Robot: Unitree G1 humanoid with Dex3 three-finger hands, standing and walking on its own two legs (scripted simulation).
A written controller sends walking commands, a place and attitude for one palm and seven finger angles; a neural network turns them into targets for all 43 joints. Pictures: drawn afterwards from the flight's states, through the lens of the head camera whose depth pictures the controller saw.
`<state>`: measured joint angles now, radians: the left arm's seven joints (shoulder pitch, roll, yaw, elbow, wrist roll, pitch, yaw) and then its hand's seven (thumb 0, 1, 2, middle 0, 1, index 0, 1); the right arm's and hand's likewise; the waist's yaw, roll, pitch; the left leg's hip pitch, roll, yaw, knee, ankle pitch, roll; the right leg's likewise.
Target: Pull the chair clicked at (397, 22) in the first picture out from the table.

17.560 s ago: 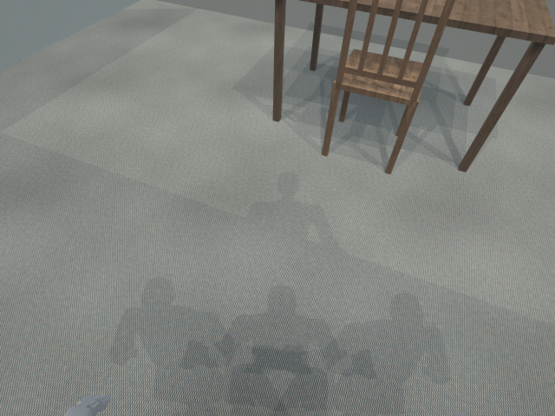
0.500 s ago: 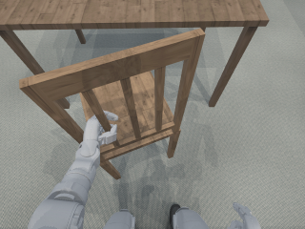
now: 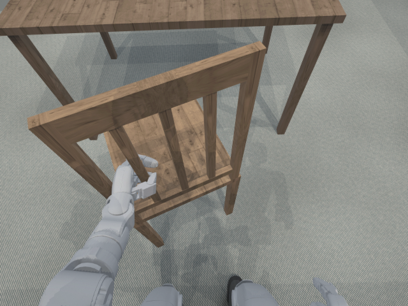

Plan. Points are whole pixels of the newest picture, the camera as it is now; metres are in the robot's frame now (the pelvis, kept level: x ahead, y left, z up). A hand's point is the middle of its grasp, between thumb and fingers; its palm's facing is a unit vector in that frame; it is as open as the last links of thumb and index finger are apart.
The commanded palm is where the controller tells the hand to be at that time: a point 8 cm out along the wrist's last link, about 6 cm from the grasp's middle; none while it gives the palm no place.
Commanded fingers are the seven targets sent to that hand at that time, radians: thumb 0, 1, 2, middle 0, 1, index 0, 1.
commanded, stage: step backward, pulling the chair out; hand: left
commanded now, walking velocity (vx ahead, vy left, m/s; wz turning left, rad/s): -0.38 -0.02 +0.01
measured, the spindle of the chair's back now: (176, 157) +0.43 +0.07 -0.05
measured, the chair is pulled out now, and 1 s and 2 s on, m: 0.37 0.61 0.62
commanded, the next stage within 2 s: stop walking, hand still on the chair in 0.56 s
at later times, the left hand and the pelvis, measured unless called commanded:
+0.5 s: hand (143, 239) +0.24 +0.13 -0.06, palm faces +0.00 -0.98 -0.20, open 5.2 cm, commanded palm +0.23 +0.18 -0.06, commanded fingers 0.00 0.90 0.90 -0.50 -1.45 -0.50 -1.45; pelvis -0.12 +0.01 +0.00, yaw +1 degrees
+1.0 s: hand out of the picture +0.12 +0.13 -0.06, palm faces +0.04 -0.98 -0.21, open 5.3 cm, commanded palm +0.10 +0.18 -0.04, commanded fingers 0.00 0.90 0.90 -0.50 -1.45 -0.50 -1.45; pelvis -0.19 +0.00 +0.00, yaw -1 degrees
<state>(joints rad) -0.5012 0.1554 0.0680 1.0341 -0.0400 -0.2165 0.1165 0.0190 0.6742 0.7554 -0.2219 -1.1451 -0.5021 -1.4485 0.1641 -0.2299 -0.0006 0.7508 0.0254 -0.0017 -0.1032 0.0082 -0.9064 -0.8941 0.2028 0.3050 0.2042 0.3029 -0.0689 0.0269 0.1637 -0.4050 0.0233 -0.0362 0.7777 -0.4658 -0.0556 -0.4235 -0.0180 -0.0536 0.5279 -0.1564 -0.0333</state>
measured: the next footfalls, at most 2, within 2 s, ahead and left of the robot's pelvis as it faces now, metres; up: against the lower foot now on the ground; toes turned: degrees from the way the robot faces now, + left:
left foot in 0.10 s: -0.01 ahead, +0.16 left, +0.00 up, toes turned +2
right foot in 0.26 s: +0.02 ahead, -0.11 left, +0.00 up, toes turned -3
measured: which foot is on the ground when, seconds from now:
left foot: up 0.00-0.08, down 0.10-0.34, up 0.36-0.50, down 0.52-1.00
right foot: down 0.00-0.14, up 0.16-0.24, down 0.26-0.56, up 0.58-0.70, down 0.72-1.00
